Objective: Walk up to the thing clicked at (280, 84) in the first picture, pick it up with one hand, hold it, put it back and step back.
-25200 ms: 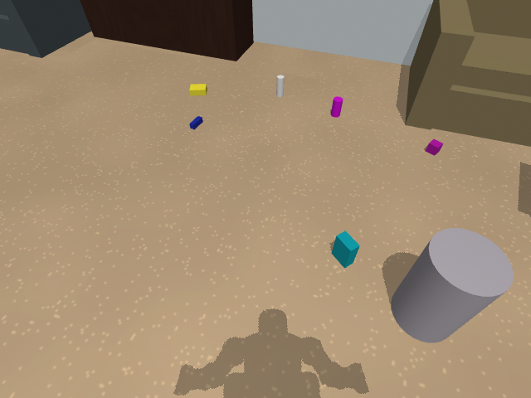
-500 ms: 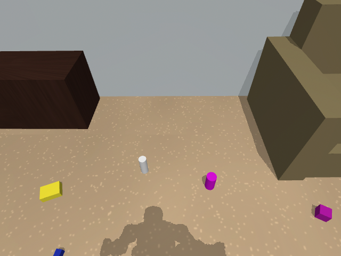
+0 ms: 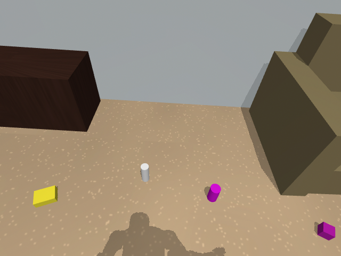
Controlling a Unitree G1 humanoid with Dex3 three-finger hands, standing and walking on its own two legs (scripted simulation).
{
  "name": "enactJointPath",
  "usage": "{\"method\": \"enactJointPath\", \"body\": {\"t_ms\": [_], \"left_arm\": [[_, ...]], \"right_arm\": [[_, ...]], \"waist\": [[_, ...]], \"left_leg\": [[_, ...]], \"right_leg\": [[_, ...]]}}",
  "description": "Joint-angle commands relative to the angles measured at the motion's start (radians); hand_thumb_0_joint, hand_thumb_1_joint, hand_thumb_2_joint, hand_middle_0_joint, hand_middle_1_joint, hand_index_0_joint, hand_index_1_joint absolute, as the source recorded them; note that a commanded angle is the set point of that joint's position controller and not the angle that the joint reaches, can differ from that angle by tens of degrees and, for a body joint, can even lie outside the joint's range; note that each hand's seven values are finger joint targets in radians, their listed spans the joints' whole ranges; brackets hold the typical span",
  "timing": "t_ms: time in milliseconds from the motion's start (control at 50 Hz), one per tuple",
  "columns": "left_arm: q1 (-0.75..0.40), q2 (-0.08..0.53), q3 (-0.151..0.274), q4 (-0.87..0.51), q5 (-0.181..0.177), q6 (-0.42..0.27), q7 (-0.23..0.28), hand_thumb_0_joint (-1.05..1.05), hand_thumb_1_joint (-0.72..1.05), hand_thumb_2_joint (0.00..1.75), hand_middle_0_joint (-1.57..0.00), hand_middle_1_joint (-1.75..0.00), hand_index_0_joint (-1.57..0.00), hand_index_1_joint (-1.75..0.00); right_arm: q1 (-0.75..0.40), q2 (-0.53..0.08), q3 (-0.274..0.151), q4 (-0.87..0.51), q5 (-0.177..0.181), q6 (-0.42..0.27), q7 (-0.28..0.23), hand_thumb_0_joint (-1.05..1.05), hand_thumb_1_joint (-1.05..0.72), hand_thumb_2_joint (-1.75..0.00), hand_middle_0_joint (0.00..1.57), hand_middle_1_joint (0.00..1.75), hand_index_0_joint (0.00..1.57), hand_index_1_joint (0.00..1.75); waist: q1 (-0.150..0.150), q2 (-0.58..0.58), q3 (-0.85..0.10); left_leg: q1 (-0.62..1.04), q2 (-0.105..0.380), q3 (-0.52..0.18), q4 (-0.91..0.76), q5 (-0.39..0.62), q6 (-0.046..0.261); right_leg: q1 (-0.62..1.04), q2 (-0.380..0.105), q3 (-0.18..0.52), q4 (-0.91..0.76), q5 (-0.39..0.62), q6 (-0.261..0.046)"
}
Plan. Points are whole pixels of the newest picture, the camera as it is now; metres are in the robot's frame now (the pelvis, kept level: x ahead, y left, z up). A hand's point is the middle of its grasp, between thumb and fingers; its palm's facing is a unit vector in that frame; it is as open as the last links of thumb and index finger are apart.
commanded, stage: walk up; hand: left
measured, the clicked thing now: (145, 172) +0.75 +0.15 -0.69
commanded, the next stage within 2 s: none
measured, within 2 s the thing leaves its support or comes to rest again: neither
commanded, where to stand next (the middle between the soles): +0.40 -0.02 m, yaw -5 degrees
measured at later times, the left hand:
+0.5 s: hand (95, 206) +0.29 +0.23 -0.14, palm faces -0.19 -0.91 -0.36, open 7.4 cm
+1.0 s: hand (113, 175) +0.41 +0.21 -0.17, palm faces -0.08 -0.94 -0.33, open 7.3 cm
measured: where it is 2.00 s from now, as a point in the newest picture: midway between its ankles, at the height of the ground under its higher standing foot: (178, 253)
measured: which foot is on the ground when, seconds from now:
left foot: down 0.00-0.52, up 0.54-0.88, down 0.90-1.00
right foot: up 0.00-0.44, down 0.46-1.00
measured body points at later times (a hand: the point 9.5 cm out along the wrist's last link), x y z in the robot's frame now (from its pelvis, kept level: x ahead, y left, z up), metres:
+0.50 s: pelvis +0.17 -0.02 -0.01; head +0.21 -0.04 +0.44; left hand +0.30 +0.28 -0.12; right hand +0.14 -0.34 -0.13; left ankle +0.05 +0.12 -0.73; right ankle +0.26 -0.14 -0.73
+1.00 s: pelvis +0.31 -0.05 -0.01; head +0.36 -0.03 +0.43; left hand +0.42 +0.26 -0.14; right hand +0.37 -0.36 -0.11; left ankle +0.41 +0.07 -0.73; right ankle +0.26 -0.15 -0.70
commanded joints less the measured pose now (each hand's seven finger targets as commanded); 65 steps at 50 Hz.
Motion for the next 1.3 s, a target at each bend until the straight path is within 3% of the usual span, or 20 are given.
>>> {"method": "enactJointPath", "body": {"t_ms": [0, 80, 120, 360, 440, 460, 500, 520, 620, 760, 860, 900, 920, 940, 1020, 1140, 1180, 1200, 1220, 1280], "left_arm": [[-0.146, 0.139, 0.0, -0.171, -0.032, -0.026, 0.026, 0.0, 0.9, 0.9, -0.2, -0.3, -0.2, -0.3], [0.056, 0.229, 0.027, -0.065, -0.045, -0.032, 0.012, 0.0, 0.9, 0.9, -0.2, -0.3, -0.2, -0.3], [0.068, 0.217, 0.029, -0.061, -0.04, -0.03, 0.002, 0.0, 0.9, 0.9, -0.2, -0.3, -0.2, -0.3], [-0.215, 0.125, -0.011, -0.229, -0.033, -0.057, -0.013, 0.0, 0.9, 0.9, -0.2, -0.3, -0.2, -0.3], [-0.063, 0.149, 0.015, -0.189, -0.028, -0.069, -0.004, 0.0, 0.9, 0.9, -0.2, -0.3, -0.2, -0.3], [0.044, 0.194, 0.04, -0.157, -0.025, -0.079, 0.006, 0.0, 0.9, 0.9, -0.2, -0.3, -0.2, -0.3], [0.172, 0.318, 0.073, -0.172, -0.035, -0.085, 0.025, 0.0, 0.9, 0.9, -0.2, -0.3, -0.2, -0.3], [0.138, 0.317, 0.076, -0.185, -0.051, -0.082, 0.029, 0.0, 0.9, 0.9, -0.2, -0.3, -0.2, -0.3], [0.006, 0.185, 0.035, -0.237, -0.063, -0.09, 0.045, 0.0, 0.9, 0.9, -0.2, -0.3, -0.2, -0.3], [-0.032, 0.176, 0.025, -0.309, -0.026, -0.083, 0.042, 0.0, 0.9, 0.9, -0.2, -0.3, -0.2, -0.3], [-0.073, 0.153, -0.004, -0.306, -0.059, -0.047, 0.056, 0.0, 0.9, 0.9, -0.2, -0.3, -0.2, -0.3], [-0.012, 0.084, -0.024, -0.294, -0.09, -0.038, 0.062, 0.0, 0.9, 0.9, -0.2, -0.3, -0.2, -0.3], [0.03, 0.111, -0.018, -0.259, -0.088, -0.019, 0.071, 0.0, 0.9, 0.9, -0.2, -0.3, -0.2, -0.3], [0.052, 0.135, -0.017, -0.238, -0.078, -0.003, 0.079, 0.0, 0.9, 0.9, -0.2, -0.3, -0.2, -0.3], [0.012, 0.158, -0.009, -0.182, -0.073, -0.003, 0.066, 0.0, 0.9, 0.9, -0.2, -0.3, -0.2, -0.3], [0.064, 0.15, -0.005, -0.091, -0.052, -0.044, 0.085, 0.0, 0.9, 0.9, -0.2, -0.3, -0.2, -0.3], [0.006, 0.266, 0.018, -0.124, -0.023, -0.063, 0.093, 0.0, 0.9, 0.9, -0.2, -0.3, -0.2, -0.3], [-0.086, 0.356, 0.031, -0.14, -0.021, -0.059, 0.096, 0.0, 0.9, 0.9, -0.2, -0.3, -0.2, -0.3], [-0.145, 0.344, 0.031, -0.162, -0.019, -0.061, 0.097, 0.0, 0.9, 0.9, -0.2, -0.3, -0.2, -0.3], [-0.128, 0.23, 0.01, -0.149, -0.023, -0.076, 0.099, 0.0, 0.9, 0.9, -0.2, -0.3, -0.2, -0.3]], "right_arm": [[0.088, -0.292, -0.065, -0.053, -0.002, -0.02, -0.058, 0.0, -0.9, -0.9, 0.2, 0.3, 0.2, 0.3], [-0.068, -0.242, -0.036, -0.12, 0.025, -0.052, -0.048, 0.0, -0.9, -0.9, 0.2, 0.3, 0.2, 0.3], [-0.034, -0.204, -0.028, -0.125, 0.032, -0.063, -0.046, 0.0, -0.9, -0.9, 0.2, 0.3, 0.2, 0.3], [0.133, -0.204, -0.037, -0.173, 0.033, -0.044, -0.05, 0.0, -0.9, -0.9, 0.2, 0.3, 0.2, 0.3], [0.124, -0.189, -0.028, -0.218, 0.038, -0.028, -0.054, 0.0, -0.9, -0.9, 0.2, 0.3, 0.2, 0.3], [0.171, -0.139, -0.004, -0.222, 0.043, -0.03, -0.053, 0.0, -0.9, -0.9, 0.2, 0.3, 0.2, 0.3], [0.202, -0.116, 0.015, -0.246, 0.062, -0.029, -0.053, 0.0, -0.9, -0.9, 0.2, 0.3, 0.2, 0.3], [0.15, -0.192, -0.001, -0.227, 0.054, -0.024, -0.064, 0.0, -0.9, -0.9, 0.2, 0.3, 0.2, 0.3], [0.169, -0.123, 0.014, -0.198, 0.06, -0.017, -0.05, 0.0, -0.9, -0.9, 0.2, 0.3, 0.2, 0.3], [0.084, -0.1, 0.009, -0.214, 0.044, -0.024, -0.048, 0.0, -0.9, -0.9, 0.2, 0.3, 0.2, 0.3], [0.123, -0.105, 0.007, -0.17, 0.032, -0.044, -0.077, 0.0, -0.9, -0.9, 0.2, 0.3, 0.2, 0.3], [0.101, -0.223, -0.014, -0.203, 0.02, -0.047, -0.089, 0.0, -0.9, -0.9, 0.2, 0.3, 0.2, 0.3], [0.046, -0.215, -0.002, -0.221, 0.038, -0.043, -0.092, 0.0, -0.9, -0.9, 0.2, 0.3, 0.2, 0.3], [-0.007, -0.221, 0.0, -0.224, 0.045, -0.039, -0.095, 0.0, -0.9, -0.9, 0.2, 0.3, 0.2, 0.3], [-0.114, -0.187, 0.02, -0.226, 0.037, -0.013, -0.095, 0.0, -0.9, -0.9, 0.2, 0.3, 0.2, 0.3], [-0.165, -0.175, 0.022, -0.21, 0.046, 0.042, -0.066, 0.0, -0.9, -0.9, 0.2, 0.3, 0.2, 0.3], [-0.175, -0.103, 0.035, -0.225, 0.059, 0.056, -0.058, 0.0, -0.9, -0.9, 0.2, 0.3, 0.2, 0.3], [-0.214, -0.138, 0.014, -0.219, 0.054, 0.069, -0.065, 0.0, -0.9, -0.9, 0.2, 0.3, 0.2, 0.3], [-0.194, -0.158, 0.001, -0.202, 0.044, 0.072, -0.067, 0.0, -0.9, -0.9, 0.2, 0.3, 0.2, 0.3], [-0.188, -0.115, 0.01, -0.176, 0.06, 0.06, -0.053, 0.0, -0.9, -0.9, 0.2, 0.3, 0.2, 0.3]], "waist": [[-0.083, 0.18, 0.178], [0.027, 0.193, 0.172], [0.016, 0.171, 0.148], [-0.088, 0.121, 0.094], [-0.009, 0.023, -0.03], [0.034, -0.082, -0.119], [0.09, -0.318, -0.207], [0.097, -0.232, -0.155], [-0.009, -0.11, 0.001], [0.014, -0.149, 0.072], [-0.039, -0.033, -0.068], [-0.034, 0.195, -0.158], [0.0, 0.139, -0.161], [0.007, 0.17, -0.161], [0.02, 0.19, -0.091], [0.033, 0.163, -0.118], [0.014, -0.079, -0.031], [0.012, -0.207, 0.013], [-0.006, -0.201, 0.06], [-0.012, -0.155, 0.057]], "left_leg": [[0.067, 0.337, -0.672, -0.543, -0.716, 0.041], [0.002, 0.203, -0.345, -0.51, -0.481, 0.039], [0.059, 0.178, -0.235, -0.48, -0.323, 0.064], [0.312, 0.183, 0.004, -0.307, 0.36, 0.118], [0.255, 0.169, 0.025, -0.022, 0.495, 0.132], [0.148, 0.12, 0.039, 0.162, 0.387, 0.101], [-0.261, -0.119, 0.039, 0.542, -0.259, 0.035], [-0.271, -0.051, -0.047, 0.611, -0.306, 0.032], [-0.162, -0.027, -0.106, 0.537, -0.11, 0.017], [-0.11, 0.007, -0.014, 0.166, 0.035, -0.036], [0.175, -0.072, 0.023, -0.111, 0.342, 0.018], [0.271, 0.25, -0.381, -0.17, 0.668, 0.165], [0.191, 0.315, -0.452, -0.177, 0.669, 0.247], [0.185, 0.354, -0.499, -0.168, 0.592, 0.308], [-0.009, 0.192, -0.224, -0.175, 0.321, 0.197], [-0.024, 0.107, -0.142, 0.017, 0.237, 0.126], [-0.192, -0.023, -0.08, 0.165, 0.05, 0.028], [-0.14, -0.072, -0.099, 0.321, -0.265, 0.014], [-0.109, -0.036, -0.137, 0.389, -0.266, 0.002], [-0.18, -0.072, -0.116, 0.328, -0.236, 0.023]], "right_leg": [[-0.599, 0.106, 0.222, 0.572, -0.066, -0.037], [-0.411, 0.006, 0.197, 0.516, 0.141, -0.004], [-0.403, 0.006, 0.171, 0.47, 0.2, 0.019], [-0.346, -0.021, 0.004, 0.013, 0.223, -0.001], [-0.016, 0.022, -0.038, -0.118, 0.227, -0.043], [0.189, 0.012, 0.006, -0.106, 0.231, -0.059], [0.458, -0.356, 0.68, -0.253, 0.141, -0.246], [0.368, -0.392, 0.715, -0.254, 0.198, -0.312], [0.035, -0.189, 0.198, -0.232, 0.609, -0.193], [-0.108, -0.179, 0.087, -0.232, 0.532, -0.217], [-0.12, -0.104, 0.037, 0.1, 0.565, -0.113], [-0.222, 0.058, 0.013, 0.336, 0.16, -0.003], [-0.172, 0.077, 0.091, 0.436, -0.206, -0.004], [-0.174, 0.031, 0.123, 0.484, -0.26, -0.006], [-0.104, 0.007, 0.093, 0.369, -0.176, -0.005], [0.032, 0.033, -0.008, -0.094, 0.141, 0.022], [-0.046, -0.212, 0.369, -0.2, 0.145, -0.073], [-0.221, -0.362, 0.503, -0.249, 0.177, -0.209], [-0.277, -0.392, 0.514, -0.234, 0.243, -0.252], [-0.086, -0.252, 0.241, -0.096, 0.62, -0.177]]}}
